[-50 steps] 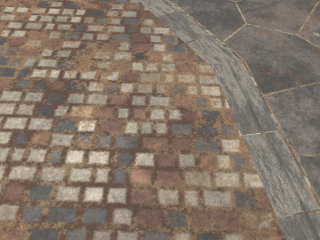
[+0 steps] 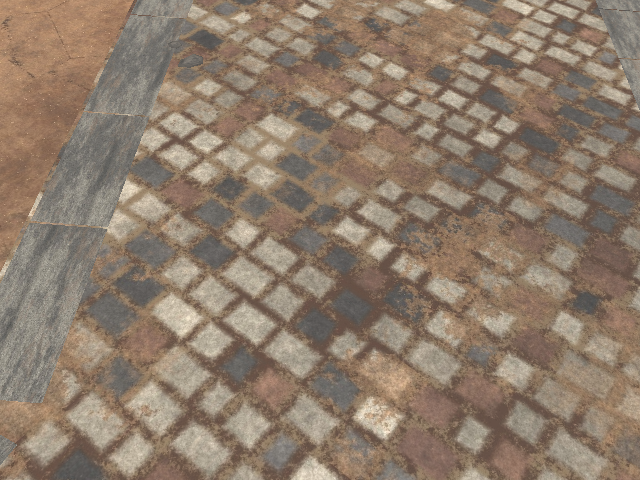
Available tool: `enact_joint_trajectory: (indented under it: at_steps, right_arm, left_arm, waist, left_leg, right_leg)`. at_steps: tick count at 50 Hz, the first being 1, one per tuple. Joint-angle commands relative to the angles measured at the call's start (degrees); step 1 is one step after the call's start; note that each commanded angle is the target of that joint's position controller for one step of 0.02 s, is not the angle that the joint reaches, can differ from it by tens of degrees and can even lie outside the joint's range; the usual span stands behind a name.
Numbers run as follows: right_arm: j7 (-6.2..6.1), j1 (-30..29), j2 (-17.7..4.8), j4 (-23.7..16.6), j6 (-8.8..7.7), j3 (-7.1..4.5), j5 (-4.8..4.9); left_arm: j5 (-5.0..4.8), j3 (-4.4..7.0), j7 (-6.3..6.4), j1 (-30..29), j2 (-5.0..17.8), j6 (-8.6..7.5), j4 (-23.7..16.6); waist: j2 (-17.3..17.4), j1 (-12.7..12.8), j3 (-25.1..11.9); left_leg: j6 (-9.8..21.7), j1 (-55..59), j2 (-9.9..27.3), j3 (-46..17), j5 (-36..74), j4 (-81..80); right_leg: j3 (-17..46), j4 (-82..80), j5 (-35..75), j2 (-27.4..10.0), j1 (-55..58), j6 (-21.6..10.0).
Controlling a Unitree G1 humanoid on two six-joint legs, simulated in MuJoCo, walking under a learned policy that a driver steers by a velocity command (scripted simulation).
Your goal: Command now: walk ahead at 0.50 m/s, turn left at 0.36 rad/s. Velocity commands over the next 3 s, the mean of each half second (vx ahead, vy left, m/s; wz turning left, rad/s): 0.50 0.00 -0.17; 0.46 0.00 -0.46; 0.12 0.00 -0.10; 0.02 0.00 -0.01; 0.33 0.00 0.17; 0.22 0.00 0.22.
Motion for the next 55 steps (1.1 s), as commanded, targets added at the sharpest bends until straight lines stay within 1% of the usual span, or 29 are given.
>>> enact_joint_trajectory:
  at_steps: [1,4,8,11,13,14,15,16,17,18,19,21,23,26,29,32,36,38,40,41,42,43,44,45,46,47,49,52,55]
  right_arm:
    - [-0.12,2.11,-7.1,-2.22,-1.68,-1.55,0.09]
    - [-0.18,4.92,-6.87,-0.74,-2.25,-1.19,0.02]
    - [-0.68,7.77,-6.82,1.16,-2.71,-0.71,-0.77]
    - [-1.48,8.17,-6.97,2.6,-2.75,-0.45,-1.49]
    - [-2.03,6.03,-7.72,2.86,-2.88,-0.35,-1.71]
    - [-2.25,5.58,-8.38,3.1,-2.9,-0.4,-1.91]
    - [-2.32,5.17,-9.0,3.27,-2.65,-0.5,-2.22]
    - [-2.39,3.93,-9.53,2.91,-2.54,-0.49,-1.84]
    - [-2.3,4.38,-7.13,0.31,-3.08,0.41,-0.78]
    - [-1.47,6.86,-5.26,-0.66,-3.52,0.4,-0.26]
    - [-1.24,3.31,-7.16,-1.36,-3.71,0.47,-2.1]
    - [-0.59,-1.88,-6.54,-2.96,-4.45,0.88,-1.56]
    - [-0.38,-1.87,-5.28,-3.62,-2.62,1.33,-2.64]
    - [-0.08,-2.57,-3.87,-4.57,-0.78,1.89,-2.89]
    - [0.14,-10.56,-3.43,-7.39,-0.67,2.31,-2.64]
    - [0.45,-16.5,-3.02,-9.14,-0.93,2.71,-2.13]
    - [0.43,-21.47,-3.73,-11.16,-1.71,2.89,-1.49]
    - [0.26,-19.42,-5.03,-11.07,-2.19,2.55,-1.36]
    - [-0.46,-10.57,-7.08,-8.5,-2.87,1.6,-1.34]
    - [-1.17,-3.5,-9.38,-6.81,-3.66,0.72,-2.08]
    - [-2.18,4.87,-13.78,-6.62,-3.79,-0.42,-3.38]
    - [-2.07,3.64,-17.35,-5.91,-2.68,-1.59,-3.17]
    - [-1.72,0.14,-11.57,-6.32,-2.16,-0.77,-2.19]
    - [-1.34,-2.59,-6.92,-6.77,-2.34,0.33,-1.55]
    - [-1.08,-4.18,-4.78,-6.43,-2.59,0.98,-1.58]
    - [-1.09,-3.73,-4.05,-5.57,-3.02,1.29,-1.27]
    - [-0.63,-2.33,-4.38,-3.8,-3.95,1.29,-0.78]
    - [-0.54,-2.67,-5.39,-2.35,-4.09,1.05,-0.67]
    - [-0.66,-3.61,-5.27,-1.27,-3.16,1.29,-0.64]
  left_arm:
    - [0.0,0.93,-0.27,0.87,3.58,0.36,-2.18]
    - [-0.54,0.85,-0.56,-3.7,3.59,0.02,-2.92]
    - [-1.05,0.42,-1.12,-9.63,3.19,-0.47,-4.53]
    - [-1.18,0.27,-1.66,-11.25,3.14,-0.82,-5.38]
    - [-1.19,0.55,-1.44,-7.59,3.56,-0.96,-4.34]
    - [-1.18,0.95,-1.03,-3.63,4.31,-1.02,-3.07]
    - [-1.12,1.57,-0.6,3.13,5.45,-1.3,-0.93]
    - [-0.52,2.25,-0.14,11.77,6.56,-1.8,1.58]
    - [0.47,4.0,0.6,19.6,12.52,-1.79,2.75]
    - [-1.09,4.79,0.32,17.85,14.58,-1.2,2.93]
    - [-2.92,4.59,-0.31,12.75,12.78,-0.99,2.22]
    - [-2.34,3.34,-0.11,8.01,7.62,-0.74,1.75]
    - [-2.33,2.75,0.32,7.23,6.28,-1.21,2.52]
    - [-2.62,3.3,0.28,9.03,8.22,-2.2,3.2]
    - [-2.75,3.61,0.43,11.16,8.78,-2.05,3.52]
    - [-2.8,4.01,0.56,14.09,9.16,-1.75,3.94]
    - [-1.91,4.3,1.05,16.52,9.66,-1.36,3.85]
    - [-1.56,4.51,1.46,14.54,10.33,-1.32,2.91]
    - [-1.59,4.62,1.37,11.24,11.14,-1.62,1.95]
    - [-2.13,4.08,0.91,11.17,9.59,-2.15,2.03]
    - [-3.41,2.71,0.68,12.58,4.91,-2.8,0.18]
    - [-3.24,2.27,0.56,18.43,3.58,-2.59,-0.95]
    - [-1.52,2.6,1.19,17.46,6.97,-1.55,1.66]
    - [-1.16,2.58,0.91,13.85,6.69,-1.35,1.98]
    - [-1.16,2.35,0.78,12.0,5.4,-1.18,1.67]
    - [-0.65,2.36,0.6,11.12,5.06,-0.68,1.44]
    - [-0.42,2.26,0.24,11.61,4.38,0.27,1.57]
    - [-0.95,1.74,-0.02,9.99,3.32,0.76,1.34]
    - [-0.96,0.32,-0.2,5.39,1.35,1.0,0.74]
  waist:
    - [4.22,0.34,-1.65]
    - [4.95,-1.76,-0.94]
    - [4.69,-3.82,1.17]
    - [4.69,-3.52,2.77]
    - [5.46,-1.17,1.07]
    - [6.25,0.51,-1.39]
    - [6.32,3.35,-5.15]
    - [5.28,7.74,-9.43]
    - [-1.72,9.71,-15.84]
    - [-14.01,5.35,-20.27]
    - [-4.11,4.33,-14.86]
    - [3.67,2.19,-3.95]
    - [2.97,-0.4,-2.02]
    - [0.62,-0.86,-2.69]
    - [-0.25,1.26,-0.74]
    - [-1.3,4.09,-1.47]
    - [-1.85,6.09,-2.26]
    - [-2.53,4.27,-2.66]
    - [-2.15,-0.38,-5.53]
    - [1.62,-3.83,-9.92]
    - [9.16,-6.26,-18.73]
    - [20.52,-1.94,-20.38]
    - [10.01,-0.63,-12.24]
    - [3.83,-0.71,-6.57]
    - [3.24,0.15,-4.55]
    - [5.69,0.67,-4.06]
    - [8.53,1.57,-5.63]
    - [8.98,2.65,-7.15]
    - [10.05,2.04,-6.66]
  left_leg:
    - [6.57,2.56,14.76,-11.96,17.31,-10.23]
    - [4.25,7.65,15.29,-9.7,20.82,-10.53]
    - [2.98,13.51,16.98,-6.33,24.42,-11.07]
    - [2.26,16.56,18.89,-3.68,29.4,-10.38]
    - [0.72,17.02,19.04,-0.62,45.79,-5.32]
    - [-0.07,17.93,18.94,0.5,55.79,0.29]
    - [-0.71,18.22,18.38,1.66,61.08,9.69]
    - [-1.62,12.43,17.05,3.62,55.46,22.17]
    - [-3.58,-3.05,12.68,6.66,34.61,42.34]
    - [-6.03,-21.75,0.08,3.76,-16.1,60.46]
    - [-5.12,-27.6,4.83,-3.91,-13.78,62.78]
    - [-5.39,-27.34,9.88,-2.92,-8.02,55.29]
    - [-7.12,-22.76,11.68,-2.36,-7.95,48.99]
    - [-9.36,-22.08,12.13,-0.09,-6.44,41.94]
    - [-11.15,-24.54,12.48,1.26,1.0,31.34]
    - [-11.45,-24.44,11.36,1.43,8.08,22.58]
    - [-10.65,-23.54,9.26,1.02,7.81,16.21]
    - [-9.45,-18.16,8.38,-0.15,4.61,12.1]
    - [-7.55,-4.67,6.32,0.27,1.23,7.28]
    - [-5.41,5.71,10.14,-2.52,1.08,4.44]
    - [-1.46,19.15,24.42,-18.28,-12.17,1.78]
    - [4.75,24.08,33.16,-42.22,-14.29,-4.76]
    - [5.26,17.62,31.93,-39.48,-13.29,-3.6]
    - [4.72,10.96,28.99,-29.63,-0.74,-3.11]
    - [3.66,7.24,26.25,-21.55,13.77,-3.03]
    - [2.96,5.46,24.37,-15.9,26.2,-2.58]
    - [2.55,3.75,21.9,-9.26,42.75,-1.65]
    - [3.2,3.7,21.17,-4.71,46.9,-2.38]
    - [1.92,0.23,18.65,0.3,45.02,-2.76]
  right_leg:
    - [-1.85,-5.91,7.37,0.21,-2.99,0.38]
    - [-2.18,-12.45,13.41,0.6,-5.2,-0.9]
    - [-3.5,-19.13,15.55,2.56,-6.54,-3.43]
    - [-4.04,-23.94,12.53,5.05,-4.3,-5.91]
    - [-5.94,-26.25,8.1,8.55,3.2,-8.21]
    - [-7.09,-26.44,5.53,10.73,8.05,-9.36]
    - [-7.68,-28.07,3.83,12.82,14.62,-10.6]
    - [-5.47,-31.93,6.64,11.9,26.44,-12.51]
    - [12.87,-32.51,3.65,-1.07,42.24,-18.06]
    - [42.59,-40.15,10.63,-12.45,52.29,-26.24]
    - [39.15,-41.57,8.33,-10.59,48.02,-25.51]
    - [26.44,-44.56,11.84,-6.82,33.32,-22.13]
    - [20.09,-46.42,17.76,-2.27,25.59,-19.69]
    - [16.19,-47.89,21.25,0.53,22.3,-19.6]
    - [15.14,-49.13,19.0,2.74,21.53,-17.83]
    - [15.41,-47.06,20.84,3.82,24.93,-15.42]
    - [18.46,-42.31,26.68,2.49,30.29,-14.55]
    - [20.85,-39.68,27.08,1.55,30.17,-13.09]
    - [21.39,-32.41,30.39,3.18,26.88,-10.96]
    - [17.76,-21.98,28.43,6.53,23.98,-9.49]
    - [11.29,-6.13,13.18,10.53,15.95,-7.62]
    - [5.68,3.95,-17.09,16.97,2.19,-6.67]
    - [6.34,8.98,-13.83,12.04,-1.86,-6.86]
    - [6.18,8.62,-9.57,11.02,-0.42,-6.25]
    - [5.65,6.59,-8.03,9.88,1.15,-5.52]
    - [5.17,4.87,-8.13,9.19,2.52,-4.78]
    - [4.48,3.33,-7.23,10.4,5.8,-3.56]
    - [3.99,-2.27,-3.8,11.15,6.22,-2.51]
    - [0.45,-14.37,1.93,9.92,11.56,-2.18]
